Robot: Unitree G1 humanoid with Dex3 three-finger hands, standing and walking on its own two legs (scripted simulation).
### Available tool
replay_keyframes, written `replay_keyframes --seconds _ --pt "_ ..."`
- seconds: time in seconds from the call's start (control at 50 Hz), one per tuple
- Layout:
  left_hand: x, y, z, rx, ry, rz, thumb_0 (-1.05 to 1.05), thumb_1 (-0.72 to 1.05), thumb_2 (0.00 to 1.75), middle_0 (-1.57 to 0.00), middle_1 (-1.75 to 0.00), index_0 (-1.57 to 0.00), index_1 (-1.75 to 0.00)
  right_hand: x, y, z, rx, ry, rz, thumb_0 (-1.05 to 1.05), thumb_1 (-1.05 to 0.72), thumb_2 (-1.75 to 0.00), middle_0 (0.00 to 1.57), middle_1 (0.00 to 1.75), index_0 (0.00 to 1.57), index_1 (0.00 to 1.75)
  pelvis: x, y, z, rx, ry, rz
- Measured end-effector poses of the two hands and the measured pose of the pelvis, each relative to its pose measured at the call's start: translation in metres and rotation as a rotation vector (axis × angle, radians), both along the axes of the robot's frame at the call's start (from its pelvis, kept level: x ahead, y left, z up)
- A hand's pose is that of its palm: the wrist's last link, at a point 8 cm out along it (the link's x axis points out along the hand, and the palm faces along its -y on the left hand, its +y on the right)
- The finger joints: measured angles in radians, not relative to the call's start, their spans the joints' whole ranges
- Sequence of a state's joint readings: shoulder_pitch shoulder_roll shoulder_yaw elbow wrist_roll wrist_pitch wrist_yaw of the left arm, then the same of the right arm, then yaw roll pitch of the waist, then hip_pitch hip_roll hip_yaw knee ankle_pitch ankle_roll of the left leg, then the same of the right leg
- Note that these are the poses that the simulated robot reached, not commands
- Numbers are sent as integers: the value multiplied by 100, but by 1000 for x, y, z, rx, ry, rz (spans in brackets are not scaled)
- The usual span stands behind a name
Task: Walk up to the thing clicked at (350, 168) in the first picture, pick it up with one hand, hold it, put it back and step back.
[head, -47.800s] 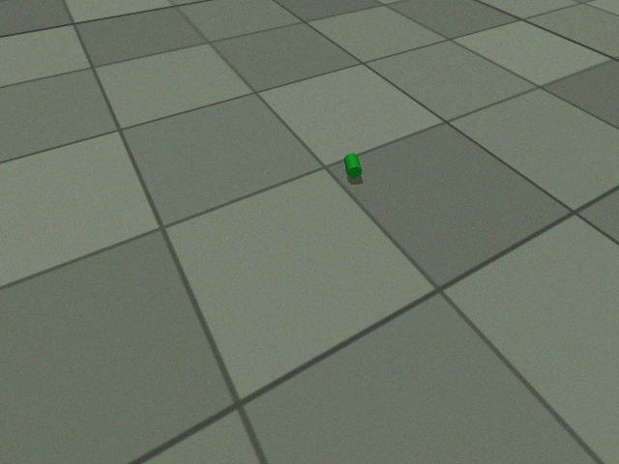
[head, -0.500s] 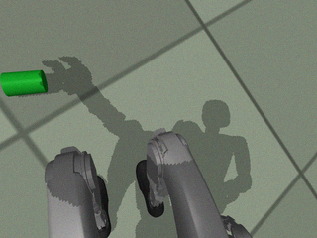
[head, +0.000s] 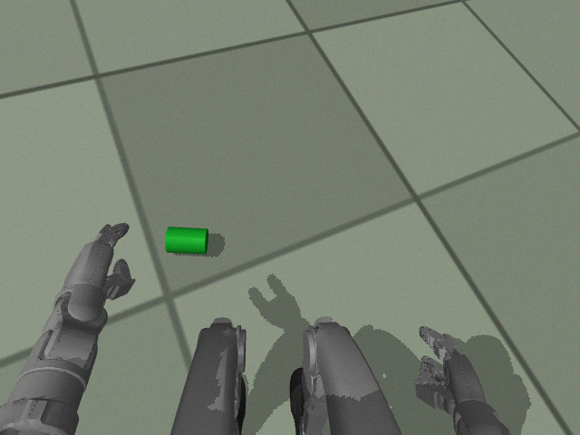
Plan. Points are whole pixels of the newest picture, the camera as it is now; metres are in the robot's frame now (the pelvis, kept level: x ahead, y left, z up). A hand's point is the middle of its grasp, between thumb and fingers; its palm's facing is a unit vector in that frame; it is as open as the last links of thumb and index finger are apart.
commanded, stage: home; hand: left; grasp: from above
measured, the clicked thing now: (187, 240) +0.55 +0.22 -0.52
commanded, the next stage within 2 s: none
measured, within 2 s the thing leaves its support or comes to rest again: neither
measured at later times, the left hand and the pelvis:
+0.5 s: hand (106, 325) +0.24 +0.18 +0.08, palm faces +0.10 -0.97 -0.21, open 7.4 cm; pelvis +0.06 -0.01 +0.15, yaw +3 degrees
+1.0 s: hand (99, 340) +0.22 +0.18 +0.11, palm faces +0.11 -0.98 -0.19, open 7.4 cm; pelvis +0.08 -0.01 +0.16, yaw +4 degrees
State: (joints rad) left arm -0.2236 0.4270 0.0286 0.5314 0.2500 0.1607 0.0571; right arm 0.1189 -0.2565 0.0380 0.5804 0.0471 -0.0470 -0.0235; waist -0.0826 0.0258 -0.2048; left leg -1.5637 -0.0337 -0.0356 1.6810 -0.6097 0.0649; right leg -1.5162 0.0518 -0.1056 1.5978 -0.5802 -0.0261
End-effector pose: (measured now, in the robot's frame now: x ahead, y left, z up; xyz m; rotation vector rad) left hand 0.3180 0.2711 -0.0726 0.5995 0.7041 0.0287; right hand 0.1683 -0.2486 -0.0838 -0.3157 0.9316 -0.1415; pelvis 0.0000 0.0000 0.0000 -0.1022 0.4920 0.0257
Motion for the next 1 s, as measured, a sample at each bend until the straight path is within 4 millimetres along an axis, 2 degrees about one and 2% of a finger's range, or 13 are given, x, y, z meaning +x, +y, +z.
replay_keyframes --seconds 0.12,0.34,0.46,0.56,0.68,0.8,1.0 --pt "-30 -14 40 -131 29 128 1 90 91 -21 -31 -21 -31 14 9 45 25 -73 -1 1 -91 -90 21 30 20 30 10 -4 42 19 -65 7" --pt "-71 -33 126 -308 61 297 1 90 90 -21 -30 -20 -30 18 7 122 16 -133 -45 1 -91 -90 21 30 20 30 39 -8 115 40 -186 23" --pt "-91 -39 168 -336 64 321 1 90 90 -20 -30 -20 -30 25 4 156 4 -190 -68 1 -91 -90 21 30 20 30 55 -9 143 48 -245 30" --pt "-105 -43 197 -341 47 316 1 91 90 -20 -30 -20 -30 38 4 175 5 -260 -72 2 -91 -90 20 30 20 30 67 -8 156 54 -280 32" --pt "-117 -45 211 -345 44 321 1 90 90 -20 -30 -20 -30 59 8 188 14 -331 -41 2 -91 -90 20 30 20 30 73 -9 162 61 -307 37" --pt "-119 -46 208 -353 58 330 1 91 90 -20 -30 -20 -30 75 12 194 17 -371 4 2 -91 -90 21 30 20 30 74 -11 163 66 -314 44" --pt "-113 -47 206 -362 52 322 1 91 90 -20 -30 -20 -31 75 9 194 3 -355 18 2 -91 -90 21 30 20 30 77 -12 163 68 -317 46"
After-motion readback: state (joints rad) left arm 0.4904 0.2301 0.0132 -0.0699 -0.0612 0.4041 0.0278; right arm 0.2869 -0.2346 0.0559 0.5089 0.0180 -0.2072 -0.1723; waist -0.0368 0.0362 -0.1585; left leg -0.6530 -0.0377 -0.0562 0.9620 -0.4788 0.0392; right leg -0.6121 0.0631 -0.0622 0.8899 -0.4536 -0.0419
